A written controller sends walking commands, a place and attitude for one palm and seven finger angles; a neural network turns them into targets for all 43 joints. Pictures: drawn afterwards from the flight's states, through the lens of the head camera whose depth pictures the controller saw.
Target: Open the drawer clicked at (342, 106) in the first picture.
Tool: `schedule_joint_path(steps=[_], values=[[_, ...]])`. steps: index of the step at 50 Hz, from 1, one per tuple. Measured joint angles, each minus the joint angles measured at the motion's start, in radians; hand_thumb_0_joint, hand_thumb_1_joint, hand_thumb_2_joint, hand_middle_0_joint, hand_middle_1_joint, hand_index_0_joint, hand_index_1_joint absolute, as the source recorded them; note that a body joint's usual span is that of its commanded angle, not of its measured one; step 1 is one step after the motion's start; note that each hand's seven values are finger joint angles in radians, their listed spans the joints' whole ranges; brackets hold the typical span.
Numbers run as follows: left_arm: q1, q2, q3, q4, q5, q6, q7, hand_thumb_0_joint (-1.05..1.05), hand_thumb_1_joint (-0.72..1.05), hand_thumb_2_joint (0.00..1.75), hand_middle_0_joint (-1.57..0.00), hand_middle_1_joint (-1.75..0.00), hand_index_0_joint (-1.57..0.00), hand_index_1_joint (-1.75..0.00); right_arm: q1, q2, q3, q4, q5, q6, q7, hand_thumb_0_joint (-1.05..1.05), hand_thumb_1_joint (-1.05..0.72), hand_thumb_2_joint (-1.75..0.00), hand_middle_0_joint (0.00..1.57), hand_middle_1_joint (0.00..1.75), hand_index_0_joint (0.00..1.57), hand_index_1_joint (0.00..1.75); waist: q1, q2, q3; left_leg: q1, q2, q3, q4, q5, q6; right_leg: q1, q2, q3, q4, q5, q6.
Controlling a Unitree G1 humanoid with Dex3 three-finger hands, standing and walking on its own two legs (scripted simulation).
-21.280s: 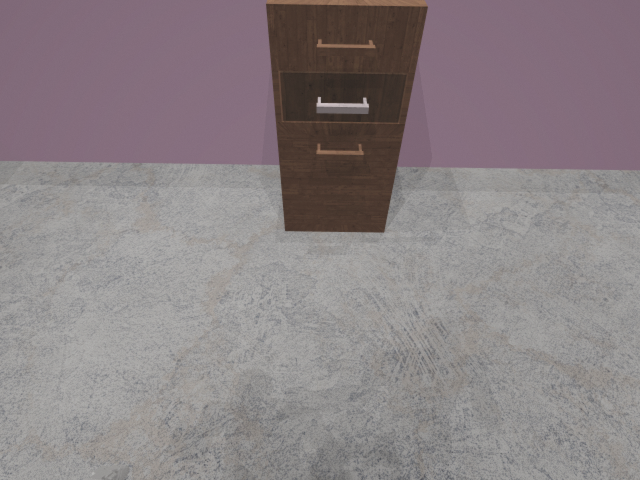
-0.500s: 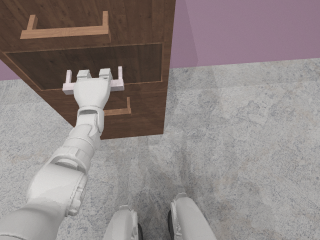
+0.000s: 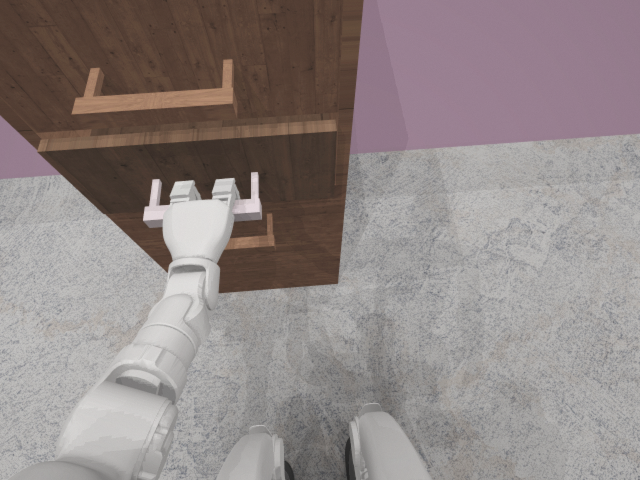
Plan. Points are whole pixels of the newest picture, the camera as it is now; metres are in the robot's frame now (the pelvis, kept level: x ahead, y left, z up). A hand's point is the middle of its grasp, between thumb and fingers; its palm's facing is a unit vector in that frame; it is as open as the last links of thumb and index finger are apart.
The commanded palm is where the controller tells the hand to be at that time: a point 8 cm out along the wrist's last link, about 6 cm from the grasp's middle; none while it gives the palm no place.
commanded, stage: pull the drawer open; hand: left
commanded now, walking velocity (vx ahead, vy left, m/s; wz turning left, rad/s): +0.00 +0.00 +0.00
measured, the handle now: (205, 198) +0.50 +0.14 -0.04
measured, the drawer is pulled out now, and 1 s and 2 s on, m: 0.03 0.16 0.26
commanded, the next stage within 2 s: none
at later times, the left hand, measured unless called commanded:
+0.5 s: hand (211, 284) +0.38 +0.13 -0.06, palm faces -0.04 -0.06 -1.00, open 5.9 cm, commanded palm +0.33 +0.14 -0.01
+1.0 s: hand (209, 334) +0.31 +0.13 -0.06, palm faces -0.04 -0.07 -1.00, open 5.9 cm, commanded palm +0.27 +0.15 -0.01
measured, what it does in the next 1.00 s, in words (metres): stands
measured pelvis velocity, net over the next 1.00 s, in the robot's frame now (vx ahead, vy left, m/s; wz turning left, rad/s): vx -0.01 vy -0.01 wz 0.01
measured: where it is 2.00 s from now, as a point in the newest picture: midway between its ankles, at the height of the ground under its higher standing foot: outside the picture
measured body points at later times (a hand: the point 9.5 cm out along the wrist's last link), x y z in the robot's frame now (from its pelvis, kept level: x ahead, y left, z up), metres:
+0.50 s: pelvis +0.00 +0.00 +0.01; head +0.12 -0.02 +0.44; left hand +0.37 +0.13 -0.01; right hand +0.12 -0.25 -0.13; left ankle -0.02 +0.11 -0.64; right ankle +0.02 -0.09 -0.64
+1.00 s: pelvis -0.01 -0.01 +0.01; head +0.09 -0.03 +0.45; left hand +0.31 +0.13 -0.01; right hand +0.13 -0.25 -0.13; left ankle -0.02 +0.11 -0.64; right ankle +0.02 -0.09 -0.64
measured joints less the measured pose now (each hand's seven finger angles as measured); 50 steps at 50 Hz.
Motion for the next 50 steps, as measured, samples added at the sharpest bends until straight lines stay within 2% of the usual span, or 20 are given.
schedule_joint_path(steps=[15,28,50], values=[[0.168,-0.065,-0.056,-0.105,0.041,0.016,0.050,0.00,0.71,0.78,-0.31,-1.35,-0.36,-1.29,-0.070,0.004,-0.004,-0.034,-0.002,0.018,-0.002,0.01,-0.91,-0.90,0.20,0.30,0.20,0.30,0.039,-0.020,-0.010,0.071,-0.007,-0.012,-0.027,-0.004,-0.004,0.074,-0.006,-0.009,-0.022,-0.012,-0.003],[0.290,-0.076,-0.085,-0.210,0.041,0.035,0.034,0.01,0.71,0.77,-0.31,-1.35,-0.36,-1.28,-0.080,0.016,0.002,-0.062,0.004,0.032,-0.004,0.01,-0.91,-0.90,0.20,0.30,0.20,0.30,0.053,-0.020,-0.008,0.106,-0.005,-0.007,-0.035,0.000,-0.006,0.104,-0.003,-0.004,-0.026,-0.008,-0.006],[0.490,-0.081,-0.123,-0.362,0.046,0.028,0.052,0.01,0.70,0.78,-0.31,-1.35,-0.37,-1.28,-0.103,0.006,0.008,-0.074,0.008,0.024,-0.017,0.01,-0.91,-0.90,0.20,0.30,0.20,0.30,0.075,-0.025,-0.002,0.135,-0.008,-0.002,-0.025,0.007,-0.014,0.126,-0.006,0.000,-0.002,-0.007,-0.014]])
